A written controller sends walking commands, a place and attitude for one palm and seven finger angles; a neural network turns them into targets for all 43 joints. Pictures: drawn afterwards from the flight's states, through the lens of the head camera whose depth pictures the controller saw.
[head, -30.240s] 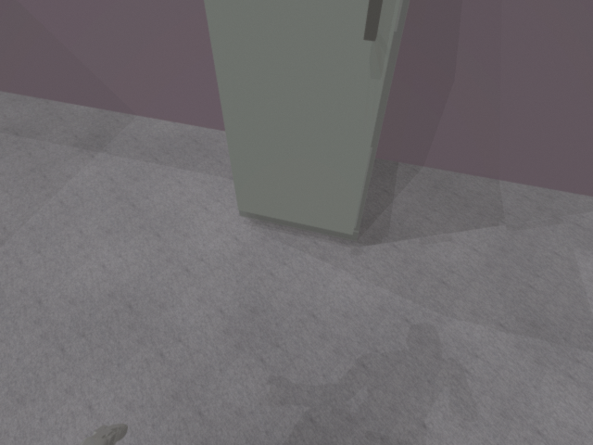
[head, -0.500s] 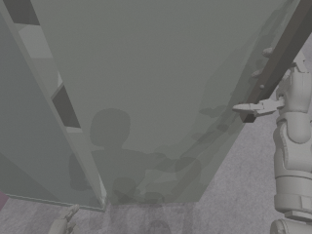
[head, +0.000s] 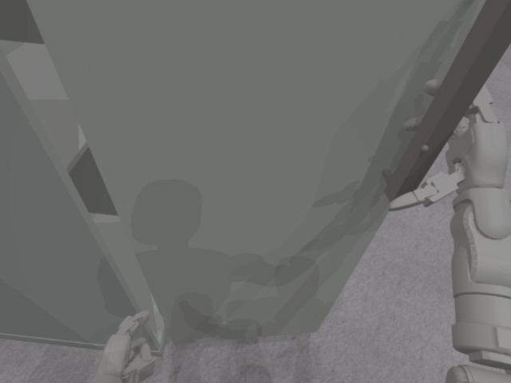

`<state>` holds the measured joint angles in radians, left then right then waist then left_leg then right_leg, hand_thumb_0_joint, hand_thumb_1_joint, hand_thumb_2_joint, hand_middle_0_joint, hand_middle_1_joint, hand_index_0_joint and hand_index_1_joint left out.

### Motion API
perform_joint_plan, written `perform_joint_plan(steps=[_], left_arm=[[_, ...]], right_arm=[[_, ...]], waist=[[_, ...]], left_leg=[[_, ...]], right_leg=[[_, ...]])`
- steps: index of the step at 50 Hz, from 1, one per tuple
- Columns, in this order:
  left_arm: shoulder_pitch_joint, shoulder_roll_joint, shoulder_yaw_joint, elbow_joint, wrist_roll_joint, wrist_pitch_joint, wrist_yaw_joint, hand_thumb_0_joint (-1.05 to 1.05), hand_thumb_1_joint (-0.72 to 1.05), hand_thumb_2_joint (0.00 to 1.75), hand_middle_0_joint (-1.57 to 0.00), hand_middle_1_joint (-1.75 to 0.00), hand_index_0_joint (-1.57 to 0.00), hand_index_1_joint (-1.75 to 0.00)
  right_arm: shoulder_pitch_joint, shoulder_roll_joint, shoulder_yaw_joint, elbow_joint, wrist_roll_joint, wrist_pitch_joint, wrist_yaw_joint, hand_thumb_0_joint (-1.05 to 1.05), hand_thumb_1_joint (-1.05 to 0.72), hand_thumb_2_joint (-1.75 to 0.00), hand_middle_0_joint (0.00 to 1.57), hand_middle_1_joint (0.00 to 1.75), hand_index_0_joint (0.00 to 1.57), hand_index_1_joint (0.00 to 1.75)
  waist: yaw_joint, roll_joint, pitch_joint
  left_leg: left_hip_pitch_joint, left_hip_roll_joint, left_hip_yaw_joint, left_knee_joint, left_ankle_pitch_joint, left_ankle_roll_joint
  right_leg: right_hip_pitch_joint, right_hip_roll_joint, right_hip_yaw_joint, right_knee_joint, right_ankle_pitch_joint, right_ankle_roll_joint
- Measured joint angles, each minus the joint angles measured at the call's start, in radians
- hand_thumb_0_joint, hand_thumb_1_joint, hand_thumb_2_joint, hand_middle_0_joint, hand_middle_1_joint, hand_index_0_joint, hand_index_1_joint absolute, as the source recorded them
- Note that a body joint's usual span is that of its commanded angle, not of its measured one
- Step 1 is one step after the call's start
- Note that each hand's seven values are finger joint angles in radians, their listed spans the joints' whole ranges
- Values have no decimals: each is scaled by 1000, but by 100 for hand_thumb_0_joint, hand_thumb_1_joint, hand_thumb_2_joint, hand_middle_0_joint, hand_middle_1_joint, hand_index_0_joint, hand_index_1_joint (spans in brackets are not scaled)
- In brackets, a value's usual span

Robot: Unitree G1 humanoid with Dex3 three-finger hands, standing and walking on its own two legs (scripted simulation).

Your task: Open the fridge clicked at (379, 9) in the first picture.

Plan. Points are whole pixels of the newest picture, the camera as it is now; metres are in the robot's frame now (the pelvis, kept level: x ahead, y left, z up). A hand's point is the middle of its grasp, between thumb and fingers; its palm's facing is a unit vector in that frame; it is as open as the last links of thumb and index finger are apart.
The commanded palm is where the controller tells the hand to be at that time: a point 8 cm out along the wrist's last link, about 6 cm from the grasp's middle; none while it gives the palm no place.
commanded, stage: slip the hand off the handle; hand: right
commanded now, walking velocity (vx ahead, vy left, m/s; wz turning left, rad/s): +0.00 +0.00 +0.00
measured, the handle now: (431, 111) +0.41 -0.19 +0.27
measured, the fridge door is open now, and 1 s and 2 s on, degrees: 79 79 79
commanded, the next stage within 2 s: draw the hand back to the body in 1.06 s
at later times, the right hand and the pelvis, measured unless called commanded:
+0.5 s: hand (500, 161) +0.35 -0.26 +0.24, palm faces +0.16 +0.97 -0.17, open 14.7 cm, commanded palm +0.30 -0.30 +0.24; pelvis +0.00 -0.03 +0.00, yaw +0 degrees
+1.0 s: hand out of the picture +0.26 -0.27 +0.24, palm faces +0.20 +0.96 -0.19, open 14.7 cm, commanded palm +0.22 -0.31 +0.24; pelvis -0.01 -0.02 +0.00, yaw -2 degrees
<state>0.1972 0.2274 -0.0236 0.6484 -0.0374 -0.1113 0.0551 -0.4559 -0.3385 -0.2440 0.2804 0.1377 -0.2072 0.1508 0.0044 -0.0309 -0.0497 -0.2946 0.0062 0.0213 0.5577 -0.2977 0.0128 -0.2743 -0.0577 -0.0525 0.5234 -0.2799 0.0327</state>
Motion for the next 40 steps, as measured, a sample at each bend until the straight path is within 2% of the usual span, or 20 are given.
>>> perform_joint_plan(steps=[4,8,14,21,28,35,40], left_arm=[[8,-2,-1,-1,0,9,5,1,91,90,-20,-30,-20,-30],[34,4,4,0,-3,13,6,1,91,90,-20,-30,-20,-30],[61,21,10,18,-8,18,16,1,91,90,-20,-30,-20,-30],[59,23,5,19,-9,17,32,1,91,90,-20,-30,-20,-30],[67,13,1,-7,-2,1,16,1,91,90,-20,-30,-20,-30],[35,-2,-19,-13,-5,-9,19,1,91,90,-20,-30,-20,-30],[7,-6,-30,-17,0,-25,20,1,91,90,-20,-30,-20,-30]], right_arm=[[4,-3,-43,1,5,1,-19,-2,56,-20,47,126,25,113],[6,-35,-81,10,-11,5,-34,-2,56,-20,39,122,26,114],[4,-69,-85,5,9,1,27,-2,56,-20,30,118,26,115],[-13,-95,-111,47,36,9,69,-2,56,-20,26,116,26,115],[99,-59,-112,-105,54,8,71,-2,56,-20,25,115,26,115],[197,-36,-108,-231,64,69,52,-2,56,-20,25,115,26,115],[244,-25,-96,-304,61,81,45,-2,56,-20,25,115,26,115]], waist=[[1,5,-1],[-7,8,-5],[-17,11,-3],[-6,15,-1],[-13,10,-9],[-36,6,-5],[-52,3,-3]], left_leg=[[2,2,-5,0,-1,-4],[1,6,-3,-1,-1,-9],[7,14,8,-8,2,-18],[0,21,7,-10,9,-28],[10,28,-8,-8,7,-39],[35,32,-5,-10,5,-42],[47,34,5,-10,4,-40]], right_leg=[[2,2,-5,4,-5,-3],[-6,5,-2,13,-9,-8],[-17,13,10,30,-15,-17],[-32,20,8,46,-19,-29],[-18,27,-6,50,-28,-38],[3,31,-3,50,-29,-41],[11,33,7,50,-26,-39]])
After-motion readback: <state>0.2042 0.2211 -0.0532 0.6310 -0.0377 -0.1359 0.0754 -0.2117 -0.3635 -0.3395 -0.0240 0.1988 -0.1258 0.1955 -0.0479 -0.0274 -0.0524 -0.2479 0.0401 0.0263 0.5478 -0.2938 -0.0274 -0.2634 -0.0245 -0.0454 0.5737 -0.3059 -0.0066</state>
